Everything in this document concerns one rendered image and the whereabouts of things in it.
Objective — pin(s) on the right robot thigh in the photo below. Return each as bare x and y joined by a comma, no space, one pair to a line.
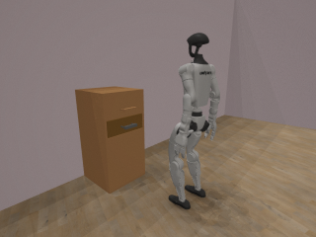
193,140

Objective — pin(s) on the handle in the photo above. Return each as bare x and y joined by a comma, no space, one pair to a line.
129,109
129,126

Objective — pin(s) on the robot thigh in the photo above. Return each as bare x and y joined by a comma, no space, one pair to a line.
171,152
193,140

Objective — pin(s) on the robot right forearm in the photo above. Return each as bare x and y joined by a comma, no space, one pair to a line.
213,109

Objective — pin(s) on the robot left forearm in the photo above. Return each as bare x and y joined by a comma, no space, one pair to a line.
186,118

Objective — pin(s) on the cabinet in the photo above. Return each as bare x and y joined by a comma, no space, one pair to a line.
114,162

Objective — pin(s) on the left robot hand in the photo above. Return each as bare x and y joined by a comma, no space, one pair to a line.
181,140

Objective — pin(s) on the robot right upper arm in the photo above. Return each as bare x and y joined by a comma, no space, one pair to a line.
215,92

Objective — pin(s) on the robot left upper arm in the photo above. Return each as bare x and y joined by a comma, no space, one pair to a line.
186,72

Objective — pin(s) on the right robot hand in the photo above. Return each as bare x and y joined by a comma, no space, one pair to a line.
213,126

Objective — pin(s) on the left robot thigh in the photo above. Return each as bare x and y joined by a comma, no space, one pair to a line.
171,152

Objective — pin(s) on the drawer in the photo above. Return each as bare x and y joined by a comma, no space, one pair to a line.
114,126

